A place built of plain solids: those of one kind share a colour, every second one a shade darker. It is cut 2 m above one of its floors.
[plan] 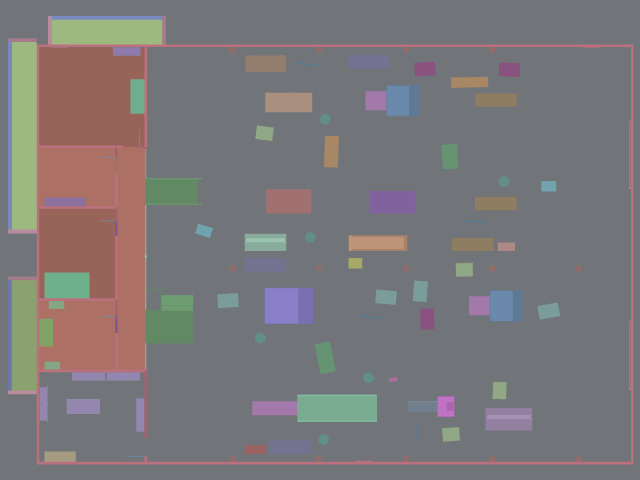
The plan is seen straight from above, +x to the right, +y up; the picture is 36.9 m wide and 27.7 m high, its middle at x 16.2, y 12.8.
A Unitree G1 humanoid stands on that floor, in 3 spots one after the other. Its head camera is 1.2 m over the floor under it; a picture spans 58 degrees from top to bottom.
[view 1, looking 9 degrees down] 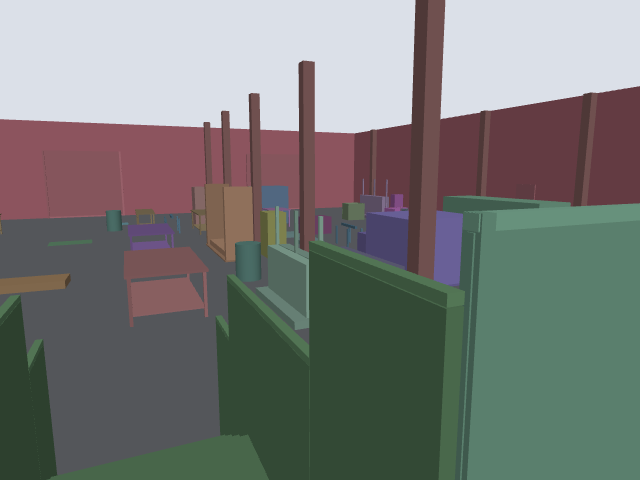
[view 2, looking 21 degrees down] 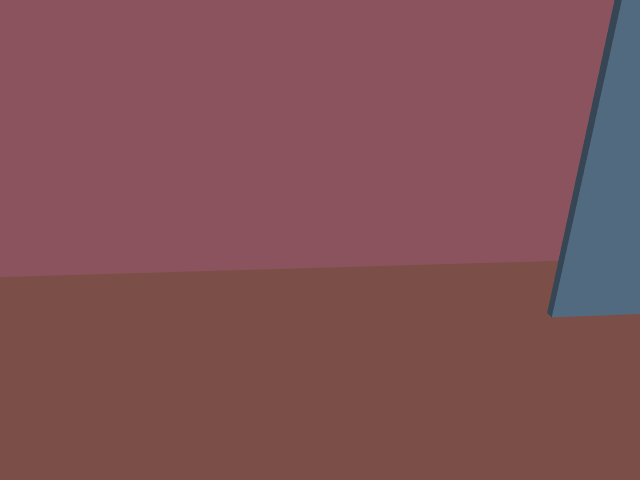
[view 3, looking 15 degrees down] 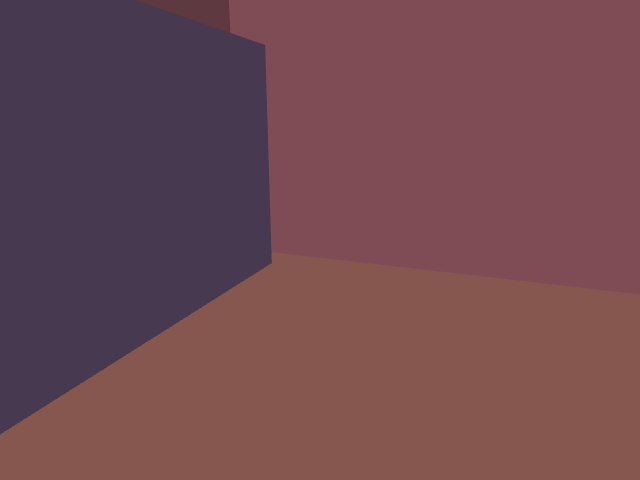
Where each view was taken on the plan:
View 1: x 5.33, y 15.60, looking -24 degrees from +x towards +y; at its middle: glass_rack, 7.25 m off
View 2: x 2.20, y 12.00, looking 86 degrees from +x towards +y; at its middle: wall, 2.80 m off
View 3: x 3.59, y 16.97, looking -159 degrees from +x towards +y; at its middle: wall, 3.98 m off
